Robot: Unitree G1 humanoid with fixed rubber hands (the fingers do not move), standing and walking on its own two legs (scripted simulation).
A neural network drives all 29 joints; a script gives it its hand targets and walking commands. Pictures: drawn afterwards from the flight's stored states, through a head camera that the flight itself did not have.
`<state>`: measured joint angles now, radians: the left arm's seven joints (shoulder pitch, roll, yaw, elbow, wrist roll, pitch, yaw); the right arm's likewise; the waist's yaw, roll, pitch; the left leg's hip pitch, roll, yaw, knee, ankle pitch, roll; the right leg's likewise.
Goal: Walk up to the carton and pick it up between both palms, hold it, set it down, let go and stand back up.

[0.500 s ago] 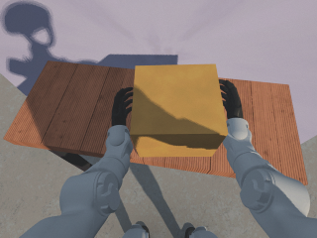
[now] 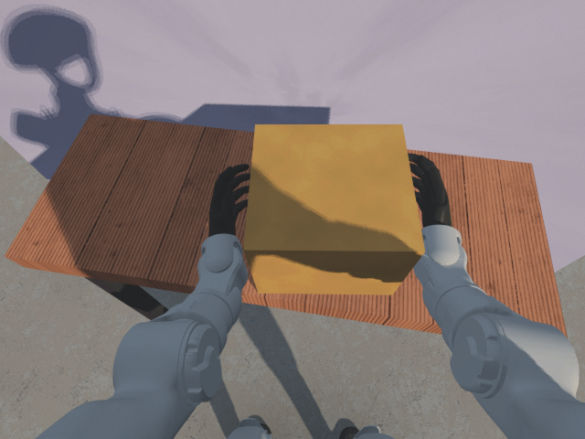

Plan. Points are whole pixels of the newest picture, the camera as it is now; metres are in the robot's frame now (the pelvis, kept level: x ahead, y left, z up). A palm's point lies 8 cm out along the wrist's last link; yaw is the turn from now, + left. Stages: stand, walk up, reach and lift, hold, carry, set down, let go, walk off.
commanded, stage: reach and lift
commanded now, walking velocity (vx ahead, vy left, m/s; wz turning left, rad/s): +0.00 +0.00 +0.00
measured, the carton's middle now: (326, 213) +0.42 -0.02 +0.00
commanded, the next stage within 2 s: none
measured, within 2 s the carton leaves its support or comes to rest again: leaves its support in 0.54 s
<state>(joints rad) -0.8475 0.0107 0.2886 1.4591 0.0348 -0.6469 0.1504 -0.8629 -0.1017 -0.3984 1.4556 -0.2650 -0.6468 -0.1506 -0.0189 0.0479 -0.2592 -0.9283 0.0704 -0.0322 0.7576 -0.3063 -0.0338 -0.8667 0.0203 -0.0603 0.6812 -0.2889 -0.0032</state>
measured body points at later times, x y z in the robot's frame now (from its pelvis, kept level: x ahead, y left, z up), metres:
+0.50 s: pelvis -0.01 +0.00 +0.00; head +0.06 +0.00 +0.45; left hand +0.39 +0.13 +0.00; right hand +0.40 -0.17 +0.02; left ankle +0.01 +0.13 -0.70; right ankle +0.00 -0.12 -0.70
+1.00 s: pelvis -0.04 +0.00 +0.01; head -0.04 -0.01 +0.46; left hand +0.37 +0.14 +0.10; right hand +0.39 -0.16 +0.11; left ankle +0.00 +0.13 -0.70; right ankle +0.00 -0.12 -0.70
